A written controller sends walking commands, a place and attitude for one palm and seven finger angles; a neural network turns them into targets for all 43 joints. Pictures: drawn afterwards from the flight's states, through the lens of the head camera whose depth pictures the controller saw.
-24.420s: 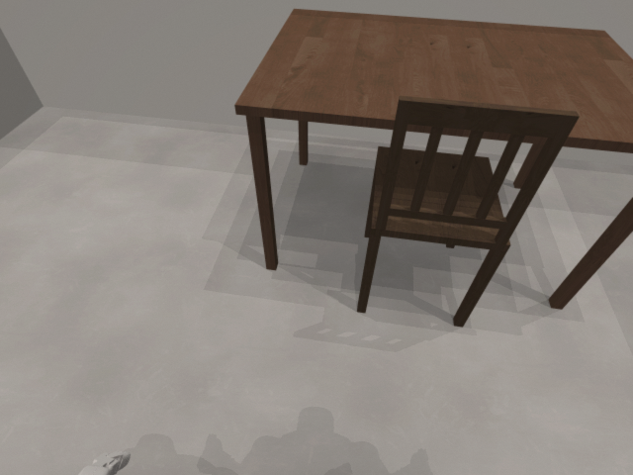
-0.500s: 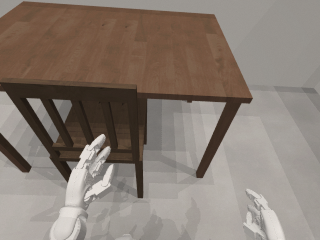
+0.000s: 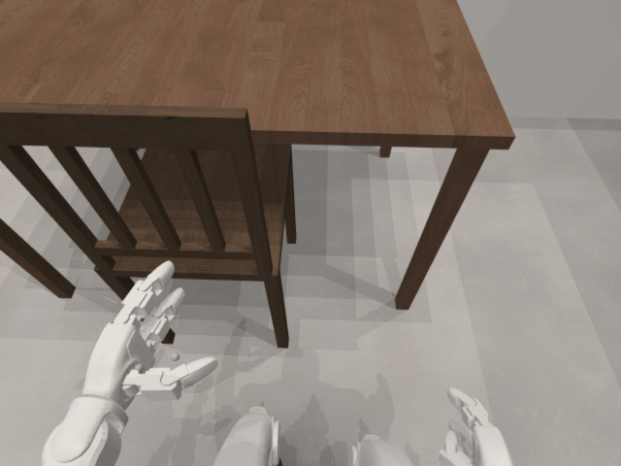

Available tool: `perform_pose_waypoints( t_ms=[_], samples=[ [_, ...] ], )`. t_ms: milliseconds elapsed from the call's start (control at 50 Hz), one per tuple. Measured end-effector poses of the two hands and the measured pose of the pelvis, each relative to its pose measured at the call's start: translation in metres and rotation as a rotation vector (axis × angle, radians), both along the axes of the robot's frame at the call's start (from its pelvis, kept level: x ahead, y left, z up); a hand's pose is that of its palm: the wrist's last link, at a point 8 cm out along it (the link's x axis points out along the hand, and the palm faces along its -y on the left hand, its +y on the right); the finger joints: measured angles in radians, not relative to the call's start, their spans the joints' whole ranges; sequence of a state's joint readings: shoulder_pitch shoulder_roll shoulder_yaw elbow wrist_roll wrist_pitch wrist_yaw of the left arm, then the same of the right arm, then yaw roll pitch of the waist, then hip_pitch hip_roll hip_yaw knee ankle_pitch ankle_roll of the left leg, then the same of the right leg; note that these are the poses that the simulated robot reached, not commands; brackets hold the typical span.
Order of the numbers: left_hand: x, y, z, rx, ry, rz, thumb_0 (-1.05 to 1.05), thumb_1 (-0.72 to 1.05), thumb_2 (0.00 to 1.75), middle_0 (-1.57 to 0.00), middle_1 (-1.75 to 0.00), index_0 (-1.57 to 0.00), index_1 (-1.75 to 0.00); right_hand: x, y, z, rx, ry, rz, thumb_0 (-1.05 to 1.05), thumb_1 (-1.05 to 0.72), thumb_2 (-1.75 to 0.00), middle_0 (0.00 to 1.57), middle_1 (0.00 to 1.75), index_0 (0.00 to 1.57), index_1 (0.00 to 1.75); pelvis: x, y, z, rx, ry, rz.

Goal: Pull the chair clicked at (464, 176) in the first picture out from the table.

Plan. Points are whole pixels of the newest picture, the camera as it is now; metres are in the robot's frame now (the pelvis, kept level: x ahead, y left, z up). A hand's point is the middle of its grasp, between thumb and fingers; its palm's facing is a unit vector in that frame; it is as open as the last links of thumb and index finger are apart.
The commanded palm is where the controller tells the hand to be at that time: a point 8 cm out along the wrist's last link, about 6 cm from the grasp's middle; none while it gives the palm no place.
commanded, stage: raise the hand toward the chair's back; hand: left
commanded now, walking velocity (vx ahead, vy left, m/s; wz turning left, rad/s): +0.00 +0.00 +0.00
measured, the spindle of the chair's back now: (151, 203) +0.50 +0.29 -0.01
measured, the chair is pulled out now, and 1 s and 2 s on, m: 0.00 0.00 0.00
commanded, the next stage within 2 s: aim the fingers beside a spindle in 1.26 s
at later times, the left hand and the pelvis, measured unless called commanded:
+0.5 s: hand (113, 343) +0.24 +0.23 +0.06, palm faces +0.03 -1.00 -0.06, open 16.6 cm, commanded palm +0.22 +0.29 +0.06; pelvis +0.01 +0.04 +0.01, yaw +0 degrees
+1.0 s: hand (98, 337) +0.25 +0.26 +0.06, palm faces -0.02 -1.00 -0.02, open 17.0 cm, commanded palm +0.24 +0.31 +0.06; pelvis +0.01 +0.06 +0.02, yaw +0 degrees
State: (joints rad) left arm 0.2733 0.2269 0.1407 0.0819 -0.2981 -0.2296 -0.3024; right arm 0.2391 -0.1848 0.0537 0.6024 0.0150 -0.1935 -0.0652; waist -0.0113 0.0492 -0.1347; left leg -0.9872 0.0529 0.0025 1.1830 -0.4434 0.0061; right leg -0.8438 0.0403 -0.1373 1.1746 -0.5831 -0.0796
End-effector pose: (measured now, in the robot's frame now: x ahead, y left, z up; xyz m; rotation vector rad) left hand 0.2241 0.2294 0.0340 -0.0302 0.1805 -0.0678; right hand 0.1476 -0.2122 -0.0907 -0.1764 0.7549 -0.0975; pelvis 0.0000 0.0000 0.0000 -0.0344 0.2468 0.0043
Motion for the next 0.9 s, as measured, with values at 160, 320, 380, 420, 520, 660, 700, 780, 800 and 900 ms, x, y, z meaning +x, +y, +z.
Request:
perform_pose_waypoints(
  t_ms=[160, 320, 380, 420, 520, 660, 700, 780, 800, 900],
  samples=[
    [-0.008, 0.034, 0.026, 0.117, -0.138, 0.117, 0.0, -0.07, 0.49, -0.1, -0.15, -0.1, -0.14, -0.007, -0.032, 0.012, -0.104, 0.051, -0.039, 0.01, -0.9, -0.9, 0.2, 0.3, 0.2, 0.3, 0.012, 0.012, 0.007, 0.0, 0.018, -0.005],
    [-0.008, 0.032, 0.006, 0.043, -0.083, 0.02, 0.0, -0.25, 0.41, -0.08, -0.12, -0.08, -0.11, 0.028, -0.017, 0.025, -0.132, -0.053, -0.016, 0.01, -0.91, -0.9, 0.2, 0.3, 0.2, 0.3, 0.012, 0.026, 0.003, -0.018, 0.03, -0.001],
    [-0.007, 0.041, 0.02, 0.06, -0.138, 0.068, -0.01, -0.33, 0.37, -0.08, -0.11, -0.08, -0.1, 0.041, 0.0, 0.032, -0.109, -0.094, 0.011, 0.01, -0.91, -0.9, 0.2, 0.3, 0.2, 0.3, 0.013, 0.031, 0.006, -0.022, 0.021, 0.004],
    [-0.005, 0.049, 0.03, 0.079, -0.174, 0.098, -0.01, -0.37, 0.36, -0.07, -0.1, -0.07, -0.1, 0.049, 0.012, 0.034, -0.089, -0.113, 0.035, 0.01, -0.91, -0.9, 0.2, 0.3, 0.2, 0.3, 0.013, 0.033, 0.007, -0.024, 0.017, 0.008],
    [-0.002, 0.06, 0.027, 0.085, -0.147, 0.082, -0.01, -0.45, 0.32, -0.06, -0.09, -0.06, -0.08, 0.06, 0.038, 0.036, -0.049, -0.127, 0.091, 0.01, -0.91, -0.9, 0.2, 0.3, 0.2, 0.3, 0.011, 0.039, 0.009, -0.033, 0.014, 0.016],
    [-0.004, 0.068, 0.021, 0.05, -0.087, 0.052, -0.01, -0.49, 0.31, -0.06, -0.08, -0.06, -0.08, 0.052, 0.048, 0.04, -0.06, -0.101, 0.101, 0.01, -0.9, -0.9, 0.2, 0.3, 0.2, 0.3, 0.012, 0.045, 0.014, -0.044, 0.005, 0.018],
    [-0.003, 0.074, 0.027, 0.06, -0.119, 0.071, -0.01, -0.49, 0.3, -0.06, -0.08, -0.06, -0.08, 0.047, 0.046, 0.041, -0.072, -0.088, 0.099, 0.01, -0.9, -0.9, 0.2, 0.3, 0.2, 0.3, 0.013, 0.047, 0.015, -0.046, 0.002, 0.018],
    [0.004, 0.085, 0.033, 0.083, -0.163, 0.088, -0.01, -0.5, 0.3, -0.06, -0.08, -0.06, -0.08, 0.039, 0.041, 0.038, -0.093, -0.059, 0.092, 0.01, -0.9, -0.9, 0.2, 0.3, 0.2, 0.3, 0.012, 0.05, 0.014, -0.05, 0.001, 0.021],
    [0.006, 0.086, 0.032, 0.084, -0.161, 0.083, -0.01, -0.5, 0.3, -0.06, -0.08, -0.06, -0.08, 0.036, 0.039, 0.038, -0.098, -0.052, 0.087, 0.01, -0.9, -0.9, 0.2, 0.3, 0.2, 0.3, 0.012, 0.05, 0.014, -0.051, 0.003, 0.021],
    [0.011, 0.085, 0.023, 0.058, -0.098, 0.038, -0.01, -0.5, 0.3, -0.05, -0.08, -0.06, -0.08, 0.026, 0.032, 0.04, -0.111, -0.033, 0.053, 0.01, -0.9, -0.9, 0.2, 0.3, 0.2, 0.3, 0.012, 0.053, 0.016, -0.052, 0.004, 0.015]
  ],
)
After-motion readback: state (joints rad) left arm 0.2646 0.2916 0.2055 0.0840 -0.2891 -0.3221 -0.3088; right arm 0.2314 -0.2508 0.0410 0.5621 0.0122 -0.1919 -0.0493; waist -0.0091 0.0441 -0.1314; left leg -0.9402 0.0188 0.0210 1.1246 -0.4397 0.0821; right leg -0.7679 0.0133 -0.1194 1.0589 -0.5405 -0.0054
